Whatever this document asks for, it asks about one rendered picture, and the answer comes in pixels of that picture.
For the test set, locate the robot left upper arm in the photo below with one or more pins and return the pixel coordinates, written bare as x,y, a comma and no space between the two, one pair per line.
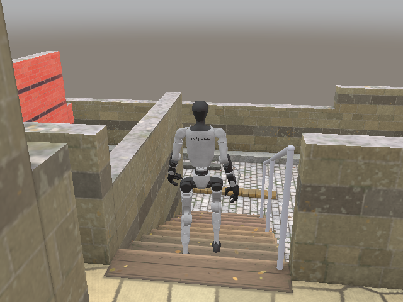
180,134

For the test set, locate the robot right hand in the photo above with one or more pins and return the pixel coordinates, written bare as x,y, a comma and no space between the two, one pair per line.
235,190

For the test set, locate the robot left shin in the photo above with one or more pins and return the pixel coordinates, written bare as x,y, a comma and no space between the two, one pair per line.
185,235

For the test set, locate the robot left forearm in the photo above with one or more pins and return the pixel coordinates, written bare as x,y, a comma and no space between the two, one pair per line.
172,165

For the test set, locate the robot right forearm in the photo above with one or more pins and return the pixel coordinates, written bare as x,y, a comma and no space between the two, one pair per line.
230,173

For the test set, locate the robot left hand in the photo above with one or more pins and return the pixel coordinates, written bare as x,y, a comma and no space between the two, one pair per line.
171,177

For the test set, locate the robot right thigh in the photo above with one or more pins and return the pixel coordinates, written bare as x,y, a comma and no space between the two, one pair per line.
216,184

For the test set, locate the robot right upper arm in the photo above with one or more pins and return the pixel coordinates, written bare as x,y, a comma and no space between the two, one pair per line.
222,143

